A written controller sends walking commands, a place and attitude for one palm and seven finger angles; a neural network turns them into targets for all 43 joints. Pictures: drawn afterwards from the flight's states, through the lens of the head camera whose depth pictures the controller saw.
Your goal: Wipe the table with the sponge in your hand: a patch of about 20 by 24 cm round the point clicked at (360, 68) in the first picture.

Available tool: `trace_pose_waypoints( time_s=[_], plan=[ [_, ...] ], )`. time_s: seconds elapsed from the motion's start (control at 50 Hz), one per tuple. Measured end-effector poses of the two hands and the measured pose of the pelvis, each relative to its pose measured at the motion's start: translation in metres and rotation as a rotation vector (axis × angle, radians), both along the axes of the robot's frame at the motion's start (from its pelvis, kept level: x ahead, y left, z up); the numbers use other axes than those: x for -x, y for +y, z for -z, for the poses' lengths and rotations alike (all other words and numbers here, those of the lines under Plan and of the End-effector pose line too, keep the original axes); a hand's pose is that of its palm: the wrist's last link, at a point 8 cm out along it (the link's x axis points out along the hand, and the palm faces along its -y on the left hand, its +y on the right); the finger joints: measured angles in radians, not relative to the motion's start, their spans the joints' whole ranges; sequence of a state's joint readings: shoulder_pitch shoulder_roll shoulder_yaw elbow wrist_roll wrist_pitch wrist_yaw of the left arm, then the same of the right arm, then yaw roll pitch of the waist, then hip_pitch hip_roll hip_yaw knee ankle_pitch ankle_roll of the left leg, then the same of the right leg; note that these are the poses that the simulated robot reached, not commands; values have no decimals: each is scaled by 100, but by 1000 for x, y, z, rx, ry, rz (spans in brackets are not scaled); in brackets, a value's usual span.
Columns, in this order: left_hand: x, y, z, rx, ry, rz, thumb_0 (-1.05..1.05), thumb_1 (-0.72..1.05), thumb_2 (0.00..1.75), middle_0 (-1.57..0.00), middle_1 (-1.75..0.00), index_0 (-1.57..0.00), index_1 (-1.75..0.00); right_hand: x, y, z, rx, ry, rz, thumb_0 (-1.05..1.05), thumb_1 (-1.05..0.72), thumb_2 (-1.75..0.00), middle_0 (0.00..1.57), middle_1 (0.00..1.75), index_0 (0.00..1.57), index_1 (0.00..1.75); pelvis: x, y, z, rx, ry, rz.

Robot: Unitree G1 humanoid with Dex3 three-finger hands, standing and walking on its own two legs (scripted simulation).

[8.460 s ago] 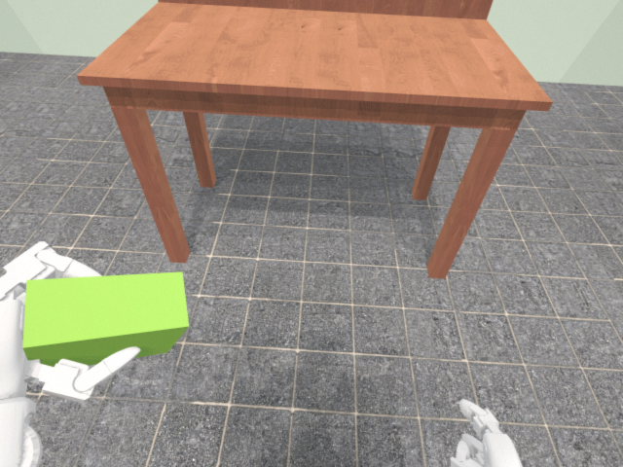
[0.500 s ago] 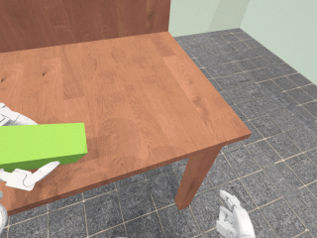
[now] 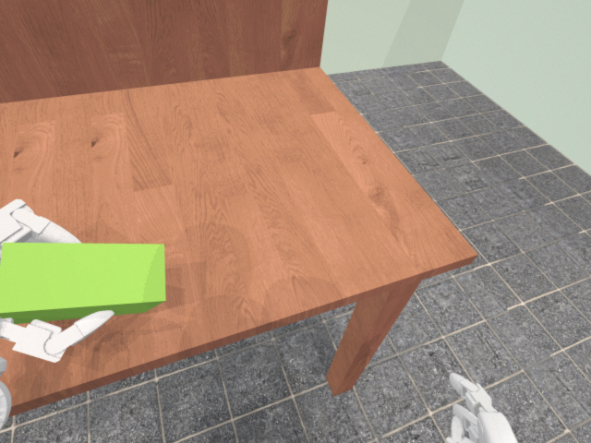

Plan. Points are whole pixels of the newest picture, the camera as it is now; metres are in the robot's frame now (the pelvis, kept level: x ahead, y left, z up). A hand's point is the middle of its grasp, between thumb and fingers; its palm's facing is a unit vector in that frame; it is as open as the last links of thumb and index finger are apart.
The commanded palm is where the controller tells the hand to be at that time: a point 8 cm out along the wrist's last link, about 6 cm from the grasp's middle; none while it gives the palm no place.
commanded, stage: come to a stop and stand still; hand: left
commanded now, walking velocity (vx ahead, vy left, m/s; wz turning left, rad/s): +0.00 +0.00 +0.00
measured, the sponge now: (110, 283) +0.24 +0.21 +0.15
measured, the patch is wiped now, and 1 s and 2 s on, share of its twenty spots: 0.00 0.00 0.00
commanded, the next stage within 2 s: look again from close up in 0.58 s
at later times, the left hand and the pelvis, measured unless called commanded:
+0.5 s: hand (13, 293) +0.21 +0.29 +0.16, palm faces +0.42 -0.83 -0.38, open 9.7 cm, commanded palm +0.15 +0.31 +0.18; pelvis -0.01 +0.03 +0.00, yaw +1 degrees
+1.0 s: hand (53, 287) +0.22 +0.26 +0.16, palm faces +0.37 -0.84 -0.39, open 9.7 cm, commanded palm +0.16 +0.30 +0.18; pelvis +0.01 +0.01 +0.01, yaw +1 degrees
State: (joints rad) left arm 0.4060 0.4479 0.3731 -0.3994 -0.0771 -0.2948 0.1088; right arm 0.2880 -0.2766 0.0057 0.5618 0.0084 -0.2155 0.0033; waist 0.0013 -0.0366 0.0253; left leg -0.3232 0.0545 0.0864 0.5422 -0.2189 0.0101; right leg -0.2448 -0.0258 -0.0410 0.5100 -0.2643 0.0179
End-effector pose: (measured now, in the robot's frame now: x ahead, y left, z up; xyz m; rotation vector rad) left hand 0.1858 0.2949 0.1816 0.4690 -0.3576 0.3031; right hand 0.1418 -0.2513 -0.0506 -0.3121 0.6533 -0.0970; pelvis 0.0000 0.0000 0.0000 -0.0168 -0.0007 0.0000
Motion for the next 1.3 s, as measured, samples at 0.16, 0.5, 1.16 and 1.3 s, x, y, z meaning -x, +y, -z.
trace_pose_waypoints(
  time_s=[0.16, 0.5, 1.16, 1.3],
  plan=[
    [8, 35, 31, 33, 83, -61, -1, -46, 101, -79, -134, -78, -134, 4, 28, 14, 17, 119, -36, 2, -91, -90, 20, 30, 20, 30, 1, 18, 1, 3, 3, -40],
    [13, 34, 9, 29, 50, -91, -1, -46, 101, -79, -134, -78, -134, -49, 100, 5, -120, -26, -117, 2, -90, -89, 20, 30, 20, 30, 9, 32, -3, 9, -3, -15],
    [2, 2, 8, 54, 126, -72, -1, -46, 101, -79, -134, -78, -134, -40, 40, 7, -70, 17, 27, 2, -91, -90, 20, 30, 20, 30, -8, 11, -8, 8, -25, -13],
    [11, -5, 3, 47, 106, -58, -1, -46, 101, -79, -134, -78, -134, -44, 47, 4, -89, -1, -14, 2, -91, -90, 20, 30, 20, 30, 3, 4, -7, 9, -17, -3]
  ],
)
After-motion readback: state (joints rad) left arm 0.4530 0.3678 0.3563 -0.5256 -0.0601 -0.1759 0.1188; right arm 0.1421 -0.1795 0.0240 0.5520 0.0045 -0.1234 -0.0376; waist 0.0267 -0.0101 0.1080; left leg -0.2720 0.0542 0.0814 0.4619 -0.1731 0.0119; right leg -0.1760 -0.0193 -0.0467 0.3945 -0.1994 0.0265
